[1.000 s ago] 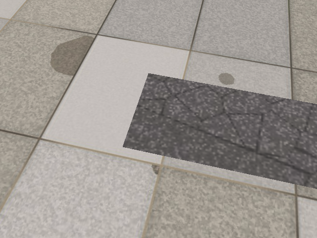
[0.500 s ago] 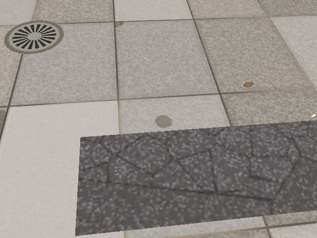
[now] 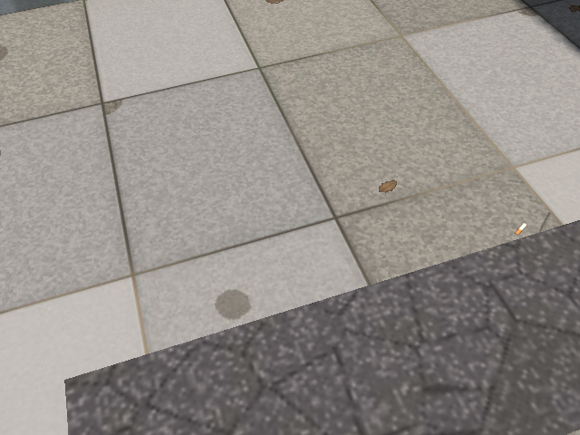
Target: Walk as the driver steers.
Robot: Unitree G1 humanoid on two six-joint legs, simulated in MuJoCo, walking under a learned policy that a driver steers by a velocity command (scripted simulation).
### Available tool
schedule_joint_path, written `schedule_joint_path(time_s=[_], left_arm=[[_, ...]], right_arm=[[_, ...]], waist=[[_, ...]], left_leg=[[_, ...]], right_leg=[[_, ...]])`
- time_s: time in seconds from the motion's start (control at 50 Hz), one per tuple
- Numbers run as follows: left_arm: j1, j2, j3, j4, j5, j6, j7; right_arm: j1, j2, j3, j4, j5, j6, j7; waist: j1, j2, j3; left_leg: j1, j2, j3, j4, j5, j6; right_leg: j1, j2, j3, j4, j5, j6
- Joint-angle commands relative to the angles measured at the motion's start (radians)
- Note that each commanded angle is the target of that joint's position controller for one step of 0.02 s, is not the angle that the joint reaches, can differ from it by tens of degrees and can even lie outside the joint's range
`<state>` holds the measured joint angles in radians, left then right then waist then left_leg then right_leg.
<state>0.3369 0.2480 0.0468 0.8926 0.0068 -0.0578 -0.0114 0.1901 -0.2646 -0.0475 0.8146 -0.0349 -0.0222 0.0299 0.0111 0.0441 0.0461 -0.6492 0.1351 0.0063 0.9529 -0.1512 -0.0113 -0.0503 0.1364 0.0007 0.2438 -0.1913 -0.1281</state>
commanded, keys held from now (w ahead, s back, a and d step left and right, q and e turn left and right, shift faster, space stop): w+q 0.86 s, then w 0.14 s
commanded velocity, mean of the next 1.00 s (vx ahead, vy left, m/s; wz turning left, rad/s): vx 0.50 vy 0.00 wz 0.43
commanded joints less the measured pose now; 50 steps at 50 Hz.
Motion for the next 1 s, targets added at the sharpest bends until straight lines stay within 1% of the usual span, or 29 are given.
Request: schedule_joint_path(time_s=[0.02, 0.08, 0.16, 0.2, 0.24, 0.26, 0.28, 0.3, 0.32, 0.34, 0.36, 0.38, 0.4, 0.46, 0.52, 0.58, 0.64, 0.68, 0.72, 0.74, 0.76, 0.78, 0.8, 0.82, 0.84, 0.86, 0.88, 0.92, 1.0], left_arm=[[0.036, 0.125, 0.021, -0.028, 0.004, -0.025, 0.003], [0.070, 0.118, 0.012, -0.002, 0.013, -0.031, 0.014], [0.093, 0.114, 0.001, 0.033, 0.020, -0.031, 0.034], [0.074, 0.136, 0.001, 0.040, 0.024, -0.032, 0.045], [0.060, 0.169, 0.009, 0.040, 0.033, -0.020, 0.054], [0.034, 0.183, 0.011, 0.028, 0.027, -0.016, 0.053], [0.021, 0.155, 0.001, -0.017, 0.020, -0.024, 0.049], [0.067, 0.094, -0.003, -0.056, 0.003, -0.035, 0.027], [0.000, 0.141, -0.001, -0.065, 0.031, -0.042, 0.020], [-0.059, 0.134, -0.004, -0.090, 0.020, -0.054, 0.013], [-0.064, 0.129, -0.005, -0.092, 0.016, -0.057, 0.012], [-0.075, 0.120, -0.006, -0.101, 0.028, -0.041, 0.012], [-0.052, 0.105, -0.012, -0.098, 0.041, -0.019, 0.010], [-0.070, 0.084, -0.019, -0.123, 0.046, 0.016, 0.004], [-0.206, 0.085, -0.021, -0.176, 0.042, 0.019, 0.000], [-0.306, 0.082, -0.026, -0.210, 0.033, 0.017, -0.004], [-0.384, 0.088, -0.031, -0.243, 0.026, 0.008, -0.007], [-0.406, 0.099, -0.031, -0.261, 0.022, -0.001, -0.007], [-0.333, 0.128, -0.023, -0.250, 0.019, -0.010, -0.003], [-0.250, 0.149, -0.014, -0.225, 0.018, -0.016, 0.003], [-0.126, 0.174, -0.002, -0.192, 0.022, -0.027, 0.014], [0.021, 0.243, 0.017, -0.181, 0.042, -0.037, 0.032], [0.055, 0.331, 0.040, -0.189, 0.058, -0.023, 0.041], [0.008, 0.281, 0.039, -0.186, 0.042, -0.007, 0.036], [-0.051, 0.186, 0.019, -0.202, 0.034, -0.003, 0.032], [-0.090, 0.134, 0.006, -0.199, 0.032, -0.005, 0.027], [-0.092, 0.117, 0.001, -0.189, 0.032, -0.010, 0.026], [-0.060, 0.113, 0.000, -0.156, 0.025, -0.028, 0.020], [-0.011, 0.125, 0.008, -0.112, 0.013, -0.055, 0.004]], right_arm=[[-0.048, -0.061, -0.011, -0.055, 0.010, -0.005, 0.007], [-0.118, -0.050, -0.004, -0.073, 0.017, -0.010, 0.012], [-0.179, -0.040, 0.005, -0.102, 0.011, -0.017, 0.018], [-0.123, -0.049, 0.001, -0.089, 0.010, -0.017, 0.011], [0.057, -0.086, -0.016, -0.037, 0.007, -0.023, 0.002], [0.209, -0.114, -0.031, 0.007, -0.004, -0.031, -0.004], [0.351, -0.210, -0.061, 0.030, -0.015, -0.028, -0.018], [0.282, -0.262, -0.076, 0.013, 0.008, -0.014, -0.020], [0.226, -0.239, -0.077, 0.012, 0.045, -0.011, -0.010], [0.168, -0.192, -0.065, -0.001, 0.040, -0.009, -0.013], [0.138, -0.135, -0.051, 0.006, 0.032, -0.007, -0.014], [0.119, -0.114, -0.043, 0.008, 0.032, -0.013, -0.019], [0.103, -0.107, -0.038, 0.006, 0.033, -0.019, -0.022], [0.135, -0.151, -0.048, 0.014, 0.036, -0.038, -0.020], [0.179, -0.161, -0.053, 0.017, 0.038, -0.035, -0.021], [0.235, -0.165, -0.059, 0.022, 0.038, -0.029, -0.023], [0.277, -0.170, -0.062, 0.022, 0.028, -0.024, -0.030], [0.277, -0.180, -0.065, 0.013, 0.019, -0.023, -0.035], [0.223, -0.196, -0.069, -0.009, 0.015, -0.025, -0.042], [0.190, -0.206, -0.071, -0.020, 0.014, -0.028, -0.040], [0.171, -0.203, -0.068, -0.023, 0.022, -0.035, -0.032], [0.176, -0.144, -0.051, -0.045, 0.037, -0.046, -0.022], [0.269, -0.055, -0.031, -0.080, 0.064, -0.045, -0.023], [0.284, -0.132, -0.036, -0.062, 0.028, -0.032, -0.031], [0.228, -0.153, -0.041, -0.048, 0.015, -0.022, -0.028], [0.178, -0.138, -0.038, -0.054, 0.013, -0.019, -0.017], [0.158, -0.121, -0.036, -0.057, 0.006, -0.014, -0.008], [0.162, -0.099, -0.030, -0.058, -0.005, 0.003, 0.008], [0.081, -0.075, -0.018, -0.087, -0.006, 0.008, 0.020]], waist=[[0.017, -0.087, 0.015], [0.041, -0.086, 0.046], [0.045, -0.081, 0.068], [0.010, -0.111, 0.021], [-0.068, -0.138, -0.081], [-0.146, -0.121, -0.152], [-0.196, -0.001, -0.260], [-0.091, 0.232, -0.323], [-0.098, 0.030, -0.255], [-0.081, -0.018, -0.143], [-0.039, -0.095, -0.045], [-0.011, -0.103, -0.012], [0.013, -0.082, -0.014], [0.020, -0.032, -0.025], [-0.022, -0.008, 0.003], [-0.071, 0.014, -0.012], [-0.105, 0.022, -0.019], [-0.105, 0.030, -0.021], [-0.055, 0.043, -0.032], [-0.015, 0.044, -0.062], [0.052, 0.001, -0.122], [0.108, -0.104, -0.253], [0.066, -0.320, -0.354], [0.027, -0.260, -0.305], [0.022, -0.122, -0.171], [0.014, -0.073, -0.092], [0.006, -0.108, -0.060], [-0.010, -0.163, -0.047], [-0.014, -0.149, -0.035]], left_leg=[[-0.032, -0.017, 0.013, -0.092, 0.121, 0.016], [-0.043, -0.062, 0.006, -0.196, 0.171, 0.041], [-0.004, -0.114, 0.064, -0.328, 0.130, 0.086], [0.109, -0.173, 0.116, -0.353, 0.039, 0.124], [0.288, -0.231, 0.131, -0.384, -0.051, 0.169], [0.496, -0.219, 0.081, -0.463, -0.012, 0.208], [0.730, -0.002, -0.200, -0.478, -0.025, 0.291], [0.967, 0.220, -0.762, -0.595, 0.075, 0.463], [0.905, 0.190, -0.693, -0.630, 0.042, 0.454], [0.774, 0.169, -0.569, -0.657, 0.042, 0.423], [0.628, 0.126, -0.480, -0.694, 0.112, 0.376], [0.537, 0.076, -0.414, -0.708, 0.169, 0.343], [0.480, 0.035, -0.357, -0.726, 0.203, 0.323], [0.418, -0.018, -0.291, -0.748, 0.268, 0.316], [0.428, -0.052, -0.285, -0.765, 0.235, 0.281], [0.505, -0.066, -0.297, -0.729, 0.263, 0.242], [0.588, -0.051, -0.333, -0.678, 0.334, 0.235], [0.622, -0.032, -0.368, -0.635, 0.374, 0.226], [0.592, -0.022, -0.398, -0.585, 0.397, 0.193], [0.558, -0.035, -0.403, -0.520, 0.458, 0.173], [0.514, -0.087, -0.370, -0.369, 0.471, 0.149], [0.414, -0.152, -0.292, -0.119, 0.303, 0.120], [0.114, -0.305, -0.152, 0.143, -0.334, 0.086], [0.003, -0.229, -0.131, 0.263, -0.389, 0.095], [-0.008, -0.177, -0.129, 0.287, -0.293, 0.093], [0.011, -0.145, -0.113, 0.251, -0.224, 0.083], [0.037, -0.123, -0.105, 0.213, -0.195, 0.076], [0.076, -0.117, -0.096, 0.187, -0.172, 0.062], [0.013, -0.120, -0.106, 0.098, -0.095, 0.045]], right_leg=[[0.017, -0.276, 0.092, -0.106, 0.441, -0.055], [0.077, -0.297, 0.037, -0.122, 0.472, -0.034], [0.173, -0.328, -0.028, -0.088, 0.637, -0.010], [0.208, -0.336, -0.066, 0.035, 0.969, 0.012], [0.215, -0.342, -0.089, 0.310, 1.161, 0.026], [0.102, -0.326, -0.114, 0.533, 1.023, 0.035], [-0.114, -0.254, -0.156, 0.885, 0.596, 0.049], [-0.540, -0.013, -0.065, 1.222, -0.313, 0.099], [-0.641, -0.097, 0.087, 1.239, -0.248, 0.078], [-0.658, -0.146, 0.087, 1.182, -0.170, 0.080], [-0.619, -0.182, 0.070, 1.082, -0.139, 0.086], [-0.573, -0.206, 0.071, 1.010, -0.140, 0.103], [-0.520, -0.214, 0.061, 0.965, -0.136, 0.120], [-0.503, -0.218, 0.021, 0.835, -0.089, 0.161], [-0.559, -0.222, 0.001, 0.657, 0.042, 0.191], [-0.576, -0.203, 0.004, 0.519, 0.152, 0.195], [-0.586, -0.176, 0.007, 0.432, 0.163, 0.186], [-0.555, -0.159, 0.018, 0.373, 0.130, 0.171], [-0.413, -0.139, 0.034, 0.293, 0.069, 0.145], [-0.284, -0.115, 0.027, 0.265, 0.028, 0.128], [-0.106, -0.121, 0.031, 0.197, 0.047, 0.102], [0.118, -0.305, 0.208, 0.156, -0.121, 0.052], [0.347, -0.568, 0.635, 0.065, -0.242, -0.050], [0.274, -0.584, 0.773, 0.036, -0.344, -0.084], [0.145, -0.538, 0.620, 0.024, -0.346, -0.065], [0.043, -0.481, 0.467, 0.002, -0.221, -0.044], [-0.016, -0.432, 0.360, -0.017, -0.106, -0.022], [-0.068, -0.380, 0.237, -0.036, 0.071, -0.015], [-0.054, -0.382, 0.139, -0.082, 0.203, -0.050]])
Keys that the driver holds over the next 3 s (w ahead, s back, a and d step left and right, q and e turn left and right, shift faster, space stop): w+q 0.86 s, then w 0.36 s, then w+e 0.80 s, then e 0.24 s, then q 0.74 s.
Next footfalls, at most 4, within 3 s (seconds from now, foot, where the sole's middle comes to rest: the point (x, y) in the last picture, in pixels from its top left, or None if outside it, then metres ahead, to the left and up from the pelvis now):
0.26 left None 0.31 0.11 -0.78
0.78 right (308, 369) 0.64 0.03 -0.78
1.26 left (182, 340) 0.72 0.34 -0.78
1.80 right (209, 234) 1.06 0.31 -0.78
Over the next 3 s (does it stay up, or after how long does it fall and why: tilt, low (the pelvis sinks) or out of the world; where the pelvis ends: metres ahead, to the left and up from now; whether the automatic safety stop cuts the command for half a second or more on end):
stays up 1.16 0.39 0.00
